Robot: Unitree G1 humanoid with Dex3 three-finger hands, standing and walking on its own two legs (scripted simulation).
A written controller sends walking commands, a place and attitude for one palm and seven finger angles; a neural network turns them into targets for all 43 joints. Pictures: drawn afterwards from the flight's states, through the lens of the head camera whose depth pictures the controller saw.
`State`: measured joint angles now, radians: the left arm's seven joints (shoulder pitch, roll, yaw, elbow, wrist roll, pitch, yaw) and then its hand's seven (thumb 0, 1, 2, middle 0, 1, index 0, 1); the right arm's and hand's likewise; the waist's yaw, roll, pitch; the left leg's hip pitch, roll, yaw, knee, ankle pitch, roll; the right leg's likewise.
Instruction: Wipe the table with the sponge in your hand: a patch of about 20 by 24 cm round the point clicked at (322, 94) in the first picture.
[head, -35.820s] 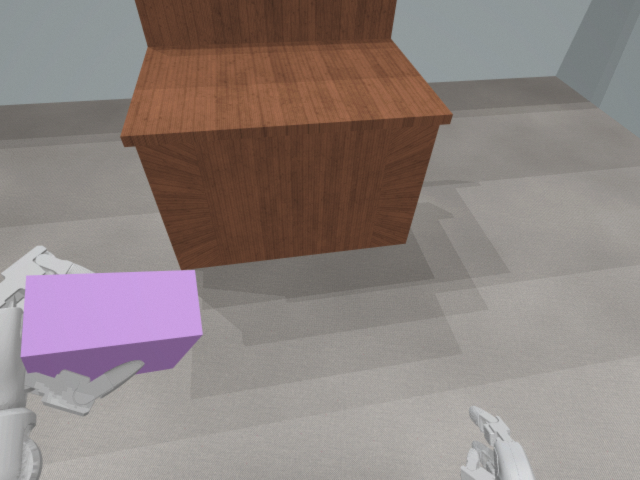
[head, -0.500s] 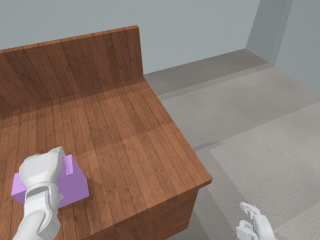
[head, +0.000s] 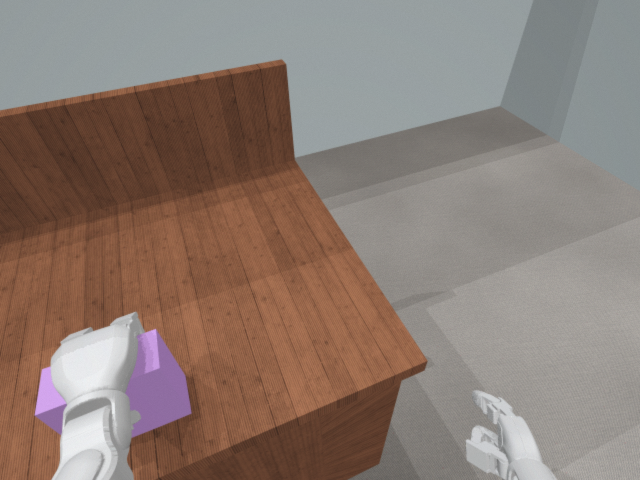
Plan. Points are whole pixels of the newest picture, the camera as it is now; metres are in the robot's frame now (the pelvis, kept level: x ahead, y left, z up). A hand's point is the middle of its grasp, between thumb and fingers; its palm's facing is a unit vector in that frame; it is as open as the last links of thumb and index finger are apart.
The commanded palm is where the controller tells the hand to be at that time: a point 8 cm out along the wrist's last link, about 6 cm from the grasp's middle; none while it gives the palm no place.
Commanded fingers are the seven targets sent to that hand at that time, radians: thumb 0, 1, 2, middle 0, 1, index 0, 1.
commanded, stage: wipe back along the first lane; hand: left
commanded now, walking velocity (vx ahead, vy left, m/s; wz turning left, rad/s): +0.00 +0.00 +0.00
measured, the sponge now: (128, 400) +0.21 +0.30 -0.04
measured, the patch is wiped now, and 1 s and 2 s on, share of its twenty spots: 1.00 1.00 1.00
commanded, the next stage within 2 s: lift the sponge slowly off the table in 0.12 s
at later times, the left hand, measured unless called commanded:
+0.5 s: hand (116, 379) +0.22 +0.30 +0.02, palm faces -0.04 -0.06 -1.00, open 10.2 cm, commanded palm +0.18 +0.28 +0.06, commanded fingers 0.00 0.10 1.30 -1.20 -1.60 -1.20 -1.60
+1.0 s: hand (119, 391) +0.20 +0.28 +0.03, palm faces -0.04 -0.14 -0.99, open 10.2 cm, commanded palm +0.18 +0.28 +0.10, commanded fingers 0.00 0.10 1.30 -1.20 -1.60 -1.20 -1.60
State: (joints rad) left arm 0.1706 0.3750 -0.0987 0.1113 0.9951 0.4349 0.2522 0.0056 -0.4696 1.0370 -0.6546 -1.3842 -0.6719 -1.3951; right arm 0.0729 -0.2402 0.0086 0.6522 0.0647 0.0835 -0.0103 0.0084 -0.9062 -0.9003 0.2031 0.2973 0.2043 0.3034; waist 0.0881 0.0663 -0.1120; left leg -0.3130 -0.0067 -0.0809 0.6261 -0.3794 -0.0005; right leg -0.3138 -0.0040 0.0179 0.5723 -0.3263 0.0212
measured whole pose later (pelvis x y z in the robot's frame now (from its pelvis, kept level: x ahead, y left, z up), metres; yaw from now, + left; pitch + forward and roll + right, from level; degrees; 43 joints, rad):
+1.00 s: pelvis +0.00 -0.01 +0.01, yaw +0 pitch +0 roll -1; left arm 0.25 0.39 -0.11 -0.03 0.95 0.40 0.16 -0.01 -0.50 1.04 -0.70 -1.35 -0.72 -1.36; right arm 0.05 -0.23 0.01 0.66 0.04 0.07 -0.02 0.01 -0.91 -0.90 0.20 0.30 0.20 0.30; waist 0.12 0.07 -0.06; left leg -0.21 0.00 -0.09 0.56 -0.36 -0.01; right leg -0.21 0.00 0.01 0.51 -0.31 0.01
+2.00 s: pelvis -0.01 -0.02 +0.01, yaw +1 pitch -3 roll -1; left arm 0.16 0.49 -0.04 -0.13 0.90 0.43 0.02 -0.01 -0.51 1.04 -0.72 -1.33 -0.74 -1.33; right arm 0.03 -0.26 0.03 0.66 0.05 0.05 -0.05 0.01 -0.91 -0.90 0.20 0.30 0.20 0.30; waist 0.12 0.10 -0.02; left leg -0.12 0.01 -0.10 0.46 -0.29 -0.03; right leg -0.13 0.01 0.00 0.44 -0.26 -0.01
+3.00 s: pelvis -0.02 -0.02 +0.01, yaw +1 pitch -3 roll -1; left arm 0.21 0.52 -0.02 -0.25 0.87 0.44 -0.02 -0.01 -0.51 1.04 -0.72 -1.33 -0.74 -1.33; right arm 0.03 -0.26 0.04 0.64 0.05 0.05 -0.05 0.01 -0.91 -0.90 0.20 0.30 0.20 0.30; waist 0.13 0.10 -0.02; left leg -0.12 0.01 -0.10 0.46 -0.28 -0.03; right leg -0.13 0.01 0.00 0.44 -0.25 0.00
